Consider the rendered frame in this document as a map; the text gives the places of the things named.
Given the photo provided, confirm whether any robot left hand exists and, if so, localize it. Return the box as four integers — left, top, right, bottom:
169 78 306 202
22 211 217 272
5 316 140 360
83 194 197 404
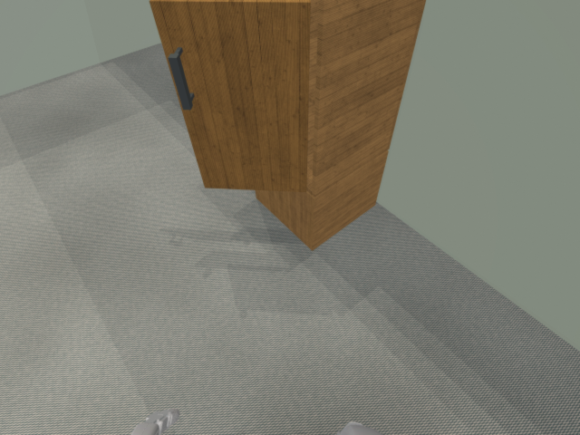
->
131 409 179 435

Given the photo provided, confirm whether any right robot shin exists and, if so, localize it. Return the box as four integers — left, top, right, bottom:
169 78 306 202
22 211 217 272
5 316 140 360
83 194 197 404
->
341 422 362 431

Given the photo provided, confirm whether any handle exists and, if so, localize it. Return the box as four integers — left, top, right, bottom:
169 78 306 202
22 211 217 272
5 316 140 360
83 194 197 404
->
168 47 194 110

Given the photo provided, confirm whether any cupboard door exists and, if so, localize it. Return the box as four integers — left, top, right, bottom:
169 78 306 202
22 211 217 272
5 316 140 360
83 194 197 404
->
150 0 311 192

